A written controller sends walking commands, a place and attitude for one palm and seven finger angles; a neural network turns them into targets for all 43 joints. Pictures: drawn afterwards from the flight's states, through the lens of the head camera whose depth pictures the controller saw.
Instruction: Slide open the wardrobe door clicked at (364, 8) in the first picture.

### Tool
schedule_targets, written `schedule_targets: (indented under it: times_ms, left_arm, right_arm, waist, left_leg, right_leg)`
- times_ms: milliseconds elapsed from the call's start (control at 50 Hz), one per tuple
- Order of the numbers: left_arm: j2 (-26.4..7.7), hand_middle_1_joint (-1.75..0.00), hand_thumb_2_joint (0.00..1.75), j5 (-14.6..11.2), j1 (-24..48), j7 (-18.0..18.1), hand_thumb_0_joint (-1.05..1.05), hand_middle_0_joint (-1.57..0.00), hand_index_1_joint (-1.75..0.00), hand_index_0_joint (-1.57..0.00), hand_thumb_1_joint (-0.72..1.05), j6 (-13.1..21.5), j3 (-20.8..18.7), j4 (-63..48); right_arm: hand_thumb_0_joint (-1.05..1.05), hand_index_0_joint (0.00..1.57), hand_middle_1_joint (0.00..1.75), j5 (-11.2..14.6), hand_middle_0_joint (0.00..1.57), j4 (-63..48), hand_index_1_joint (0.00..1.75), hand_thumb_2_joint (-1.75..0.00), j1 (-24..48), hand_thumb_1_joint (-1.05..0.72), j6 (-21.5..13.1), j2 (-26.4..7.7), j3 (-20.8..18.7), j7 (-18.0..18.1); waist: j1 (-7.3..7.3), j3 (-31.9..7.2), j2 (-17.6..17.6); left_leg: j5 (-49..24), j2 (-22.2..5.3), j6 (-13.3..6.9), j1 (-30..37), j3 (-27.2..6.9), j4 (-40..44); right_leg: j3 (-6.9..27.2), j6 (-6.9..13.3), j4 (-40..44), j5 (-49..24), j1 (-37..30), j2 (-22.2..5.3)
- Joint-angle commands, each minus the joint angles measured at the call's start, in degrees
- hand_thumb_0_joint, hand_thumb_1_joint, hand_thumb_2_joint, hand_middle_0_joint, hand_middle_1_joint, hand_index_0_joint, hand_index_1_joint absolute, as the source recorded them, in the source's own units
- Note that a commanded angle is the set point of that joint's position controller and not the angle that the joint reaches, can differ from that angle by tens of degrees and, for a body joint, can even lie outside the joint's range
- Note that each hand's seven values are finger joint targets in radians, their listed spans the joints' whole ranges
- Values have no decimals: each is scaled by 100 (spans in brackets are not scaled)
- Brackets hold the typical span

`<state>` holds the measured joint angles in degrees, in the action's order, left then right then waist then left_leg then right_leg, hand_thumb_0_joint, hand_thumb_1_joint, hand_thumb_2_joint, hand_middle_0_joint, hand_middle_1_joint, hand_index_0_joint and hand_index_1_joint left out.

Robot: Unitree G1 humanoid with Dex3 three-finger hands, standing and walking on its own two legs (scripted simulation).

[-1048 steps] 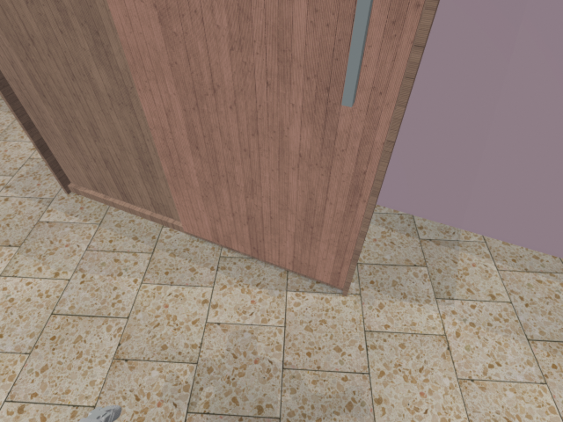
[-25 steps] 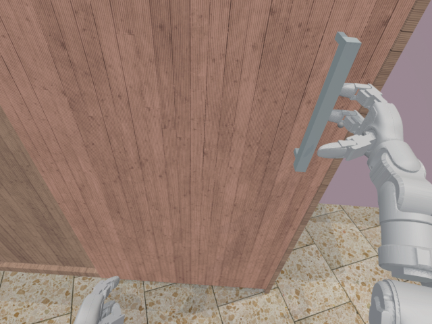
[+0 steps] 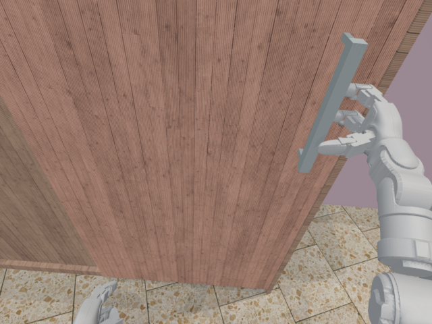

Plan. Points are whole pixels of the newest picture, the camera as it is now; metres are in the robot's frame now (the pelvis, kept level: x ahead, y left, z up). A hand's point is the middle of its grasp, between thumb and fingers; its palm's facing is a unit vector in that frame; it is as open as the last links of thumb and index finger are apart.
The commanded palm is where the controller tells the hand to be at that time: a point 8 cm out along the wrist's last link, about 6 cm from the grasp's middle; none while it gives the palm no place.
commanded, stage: slide the fingers in behind the handle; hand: right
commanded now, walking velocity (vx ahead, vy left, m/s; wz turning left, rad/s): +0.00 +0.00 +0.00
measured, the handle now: (322, 111) +0.45 -0.15 +0.22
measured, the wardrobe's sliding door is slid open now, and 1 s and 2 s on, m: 0.00 0.00 0.00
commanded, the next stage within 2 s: grip the handle and tug to test in 1.70 s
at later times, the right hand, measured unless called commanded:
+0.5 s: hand (338, 129) +0.39 -0.16 +0.23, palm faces +0.01 +1.00 +0.00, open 14.0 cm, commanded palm +0.36 -0.21 +0.23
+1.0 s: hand (321, 125) +0.40 -0.14 +0.23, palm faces +0.00 +1.00 +0.01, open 14.0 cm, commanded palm +0.37 -0.19 +0.23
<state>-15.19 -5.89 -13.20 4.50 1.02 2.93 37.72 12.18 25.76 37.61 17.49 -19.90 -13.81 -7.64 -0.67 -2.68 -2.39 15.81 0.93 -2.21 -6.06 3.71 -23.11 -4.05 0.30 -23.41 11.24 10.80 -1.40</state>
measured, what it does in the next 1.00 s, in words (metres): stands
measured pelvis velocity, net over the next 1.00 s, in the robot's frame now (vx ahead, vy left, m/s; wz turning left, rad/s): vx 0.00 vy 0.00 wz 0.01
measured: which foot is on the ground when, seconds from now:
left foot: down 0.00-1.00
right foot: down 0.00-1.00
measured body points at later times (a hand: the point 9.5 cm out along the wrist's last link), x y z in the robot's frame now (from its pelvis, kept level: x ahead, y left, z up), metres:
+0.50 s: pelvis +0.00 +0.00 +0.00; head -0.02 +0.01 +0.45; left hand +0.17 +0.23 -0.09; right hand +0.38 -0.22 +0.23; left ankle -0.04 +0.09 -0.74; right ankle +0.01 -0.12 -0.74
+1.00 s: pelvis +0.00 +0.00 +0.00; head -0.02 +0.01 +0.45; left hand +0.16 +0.23 -0.10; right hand +0.39 -0.19 +0.23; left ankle -0.04 +0.09 -0.74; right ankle +0.01 -0.12 -0.74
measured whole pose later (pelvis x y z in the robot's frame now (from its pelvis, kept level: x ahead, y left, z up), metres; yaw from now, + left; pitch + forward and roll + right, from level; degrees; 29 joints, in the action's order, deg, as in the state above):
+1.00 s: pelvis +0.00 +0.00 +0.00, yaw +0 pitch -2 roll +0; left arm -14.0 -5.1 -11.5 3.9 -1.4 3.5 37.4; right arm 12.2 16.4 34.4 22.3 -14.1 -10.5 -2.9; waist -0.3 -2.7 -2.1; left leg 15.7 0.7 -1.9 -4.8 3.2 -22.1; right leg -4.5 0.5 -22.5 11.3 9.4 -1.1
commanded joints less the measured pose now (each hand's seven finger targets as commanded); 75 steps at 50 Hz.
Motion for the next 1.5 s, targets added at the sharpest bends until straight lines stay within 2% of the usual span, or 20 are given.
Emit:
schedule_targets:
  times_ms: [0, 120, 240, 280, 420, 460, 520, 620, 700, 740, 860, 920, 980, 1020, 1160, 1220, 1280, 1340, 1400, 1480]
  left_arm:
    - [-670, -30, 90, 30, 703, 55, 0, -20, -30, -20, 90, 314, -236, -897]
    - [-697, -30, 90, 39, 784, 53, 0, -20, -30, -20, 90, 273, -239, -971]
    - [-637, -30, 90, 12, 936, 60, 0, -20, -30, -20, 90, 312, -215, -1065]
    - [-633, -30, 90, 12, 899, 72, 0, -20, -30, -20, 90, 317, -202, -990]
    - [-644, -30, 90, 49, 972, 29, 0, -20, -30, -20, 90, 246, -206, -952]
    - [-578, -30, 90, 48, 1052, 16, 0, -20, -30, -20, 90, 227, -191, -1023]
    - [-620, -30, 90, 66, 1022, 34, 0, -20, -30, -20, 90, 163, -188, -931]
    - [-588, -30, 90, 82, 1051, 36, 0, -20, -30, -20, 90, 141, -169, -981]
    - [-532, -30, 90, 84, 1026, 25, 0, -20, -30, -20, 90, 155, -160, -956]
    - [-570, -30, 90, 80, 1022, 35, 0, -20, -30, -20, 90, 125, -171, -948]
    - [-523, -30, 90, 104, 1041, -10, 0, -20, -30, -20, 90, 125, -183, -982]
    - [-572, -30, 90, 121, 1037, -6, 0, -20, -30, -20, 90, 82, -201, -969]
    - [-524, -30, 90, 113, 1073, -13, 0, -20, -30, -20, 90, 56, -180, -1010]
    - [-540, -30, 90, 116, 1057, -11, 0, -20, -30, -20, 90, 55, -195, -989]
    - [-501, -30, 90, 108, 1068, -5, 0, -20, -30, -20, 90, 91, -183, -978]
    - [-544, -30, 90, 114, 1060, -11, 0, -20, -30, -20, 90, 68, -195, -959]
    - [-487, -30, 90, 116, 1105, -22, 0, -20, -30, -20, 90, 72, -175, -970]
    - [-538, -30, 90, 136, 1109, -15, 0, -20, -30, -20, 90, 21, -179, -973]
    - [-477, -30, 90, 131, 1153, -29, 0, -20, -30, -20, 90, 13, -167, -1009]
    - [-482, -30, 90, 124, 1146, -22, 0, -20, -30, -20, 90, 13, -160, -992]
  right_arm:
    - [0, 30, 120, 93, 30, -1339, 120, -30, 2820, 50, -415, -1083, -205, -34]
    - [0, 30, 120, 118, 30, -1529, 120, -30, 2277, 50, -410, -1523, -619, -54]
    - [0, 30, 120, 162, 30, -2062, 120, -30, 2326, 50, -327, -1061, -219, -129]
    - [0, 30, 120, 181, 30, -1965, 120, -30, 2508, 50, -273, -960, -124, -111]
    - [0, 30, 120, 153, 30, -2107, 120, -30, 2162, 50, -96, -976, -234, 92]
    - [0, 30, 120, 128, 30, -2287, 120, -30, 2174, 50, -28, -698, -60, 134]
    - [0, 30, 120, 121, 30, -1925, 120, -30, 2179, 50, 82, -838, -170, 221]
    - [0, 30, 120, 93, 30, -2113, 120, -30, 2398, 50, 1, -819, -121, 271]
    - [0, 30, 120, 95, 30, -2067, 120, -30, 2592, 50, -6, -413, 176, 268]
    - [0, 30, 120, 73, 30, -1937, 120, -30, 2451, 50, 33, -620, 7, 302]
    - [0, 30, 120, 50, 30, -2239, 120, -30, 2483, 50, 41, -301, 181, 437]
    - [0, 30, 120, 69, 30, -2105, 120, -30, 2140, 50, 87, -674, -196, 491]
    - [0, 30, 120, -8, 30, -2305, 120, -30, 2344, 50, 114, -536, -29, 536]
    - [0, 30, 120, 27, 30, -2257, 120, -30, 2307, 50, 110, -490, -12, 535]
    - [0, 30, 120, 29, 30, -2365, 120, -30, 2603, 50, 82, -201, 288, 486]
    - [0, 30, 120, 59, 30, -2224, 120, -30, 2304, 50, 118, -390, 75, 492]
    - [0, 30, 120, 38, 30, -2329, 120, -30, 2465, 50, 145, -99, 328, 519]
    - [0, 30, 120, 33, 30, -2272, 120, -30, 2265, 50, 173, -460, -12, 553]
    - [0, 30, 120, -17, 30, -2446, 120, -30, 2400, 50, 165, -241, 204, 544]
    - [0, 30, 120, 33, 30, -2345, 120, -30, 2505, 50, 196, -65, 366, 513]
  waist:
    - [-6, -1319, 205]
    - [140, -1381, 377]
    - [80, -1454, -11]
    - [-10, -1311, 153]
    - [121, -1376, 270]
    - [117, -1406, 130]
    - [91, -1143, 518]
    - [105, -1342, 296]
    - [15, -1331, 184]
    - [73, -1317, 289]
    - [85, -1458, 321]
    - [197, -1414, 564]
    - [164, -1407, 236]
    - [142, -1354, 423]
    - [42, -1353, 156]
    - [133, -1392, 341]
    - [68, -1331, 234]
    - [177, -1413, 490]
    - [134, -1428, 235]
    - [69, -1266, 362]
  left_leg:
    - [-1889, -93, 96, -379, -295, 338]
    - [-2169, -120, 125, -72, -316, 328]
    - [-2079, -92, 96, -220, -314, 325]
    - [-1982, -67, 101, -350, -274, 343]
    - [-2110, -66, 85, -212, -243, 309]
    - [-2116, -69, 86, -251, -240, 286]
    - [-1880, -54, 116, -322, -249, 394]
    - [-1914, -67, 84, -206, -276, 378]
    - [-1930, -51, 84, -332, -249, 354]
    - [-1889, -58, 82, -251, -251, 368]
    - [-2143, -39, 73, -181, -219, 309]
    - [-2126, -35, 101, -32, -246, 364]
    - [-2145, -55, 91, -53, -268, 345]
    - [-2140, -39, 101, -60, -258, 388]
    - [-2067, -41, 99, -179, -285, 406]
    - [-2112, -30, 98, -71, -263, 401]
    - [-2050, -33, 104, -205, -261, 410]
    - [-2260, -58, 120, 40, -288, 389]
    - [-2310, -55, 110, -24, -290, 372]
    - [-2114, -39, 128, -172, -281, 428]
  right_leg:
    - [371, 319, 26, -1120, -1131, 112]
    - [310, 328, 49, -1258, -1020, 107]
    - [326, 324, 22, -1293, -1269, 108]
    - [370, 312, 16, -1244, -1254, 99]
    - [372, 288, 18, -1434, -1251, 97]
    - [364, 286, 18, -1454, -1297, 109]
    - [380, 301, 61, -1218, -1136, 96]
    - [382, 295, 60, -1303, -1216, 104]
    - [394, 277, 56, -1302, -1301, 105]
    - [385, 280, 80, -1292, -1209, 96]
    - [386, 275, 52, -1562, -1326, 92]
    - [347, 293, 94, -1464, -1163, 103]
    - [314, 281, 105, -1486, -1190, 105]
    - [311, 300, 98, -1473, -1197, 105]
    - [318, 302, 86, -1386, -1295, 127]
    - [322, 291, 94, -1416, -1237, 129]
    - [328, 289, 87, -1373, -1302, 131]
    - [305, 310, 116, -1452, -1154, 155]
    - [282, 303, 84, -1504, -1264, 165]
    - [317, 307, 95, -1322, -1235, 157]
